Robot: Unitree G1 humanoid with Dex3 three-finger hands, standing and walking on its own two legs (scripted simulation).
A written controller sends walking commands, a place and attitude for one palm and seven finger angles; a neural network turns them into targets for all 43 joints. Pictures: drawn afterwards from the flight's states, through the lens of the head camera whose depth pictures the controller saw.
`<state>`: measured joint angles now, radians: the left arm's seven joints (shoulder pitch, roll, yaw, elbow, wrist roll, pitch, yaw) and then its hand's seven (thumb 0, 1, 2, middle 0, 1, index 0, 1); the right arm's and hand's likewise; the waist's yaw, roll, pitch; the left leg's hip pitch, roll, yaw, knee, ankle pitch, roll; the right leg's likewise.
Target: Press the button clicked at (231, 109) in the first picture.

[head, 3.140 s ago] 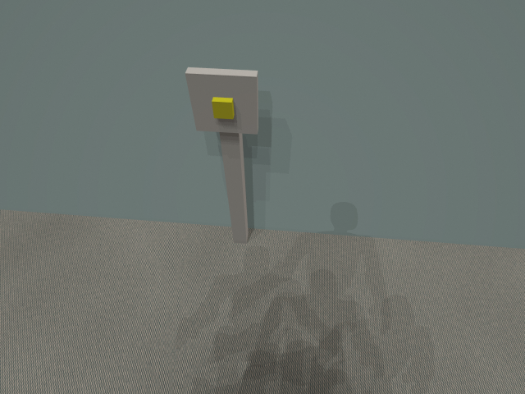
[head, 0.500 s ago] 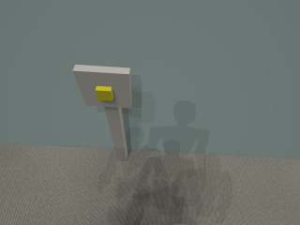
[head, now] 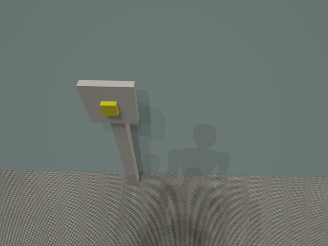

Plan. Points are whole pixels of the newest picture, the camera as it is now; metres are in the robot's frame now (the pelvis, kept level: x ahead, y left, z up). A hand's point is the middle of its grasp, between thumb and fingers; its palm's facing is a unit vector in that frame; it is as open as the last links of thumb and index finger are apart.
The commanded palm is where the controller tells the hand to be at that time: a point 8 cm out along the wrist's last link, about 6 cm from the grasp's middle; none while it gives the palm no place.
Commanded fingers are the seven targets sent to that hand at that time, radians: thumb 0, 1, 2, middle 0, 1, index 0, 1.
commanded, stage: look again from close up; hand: left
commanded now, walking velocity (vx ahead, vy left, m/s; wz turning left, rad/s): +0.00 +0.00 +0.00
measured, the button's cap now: (110, 108) +0.53 +0.22 -0.02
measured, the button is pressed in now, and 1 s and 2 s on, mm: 0 0 0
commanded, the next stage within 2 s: shuffle to correct the standing spot in 0.40 s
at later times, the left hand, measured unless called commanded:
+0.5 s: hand out of the picture -0.03 +0.23 -0.19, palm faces +0.01 -0.98 -0.20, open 7.4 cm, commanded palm none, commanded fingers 0.00 0.90 0.90 -0.20 -0.30 -0.20 -0.30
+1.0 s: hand out of the picture -0.05 +0.16 -0.20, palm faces +0.05 -0.99 -0.11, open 7.4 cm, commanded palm none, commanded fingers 0.00 0.90 0.90 -0.20 -0.30 -0.20 -0.30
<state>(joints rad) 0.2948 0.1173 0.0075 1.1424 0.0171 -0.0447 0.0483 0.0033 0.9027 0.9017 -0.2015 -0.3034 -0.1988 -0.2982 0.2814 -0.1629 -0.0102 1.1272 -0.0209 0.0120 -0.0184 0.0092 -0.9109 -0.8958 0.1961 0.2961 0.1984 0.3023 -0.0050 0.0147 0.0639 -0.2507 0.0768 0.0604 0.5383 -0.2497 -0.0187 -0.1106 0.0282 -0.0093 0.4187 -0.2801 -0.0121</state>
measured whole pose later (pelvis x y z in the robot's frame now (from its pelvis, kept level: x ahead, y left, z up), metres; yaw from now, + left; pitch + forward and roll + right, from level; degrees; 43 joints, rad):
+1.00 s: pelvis +0.03 +0.02 -0.01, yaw -1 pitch +0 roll +0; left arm 0.47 0.14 0.01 1.12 0.02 -0.02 0.02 0.00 0.90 0.90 -0.20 -0.30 -0.20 -0.30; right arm 0.31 -0.13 -0.01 1.07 -0.02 -0.03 -0.01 0.01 -0.91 -0.90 0.20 0.30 0.20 0.30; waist 0.01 -0.07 -0.01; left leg -0.27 0.04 0.07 0.63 -0.35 0.01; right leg -0.21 -0.01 -0.01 0.66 -0.43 -0.01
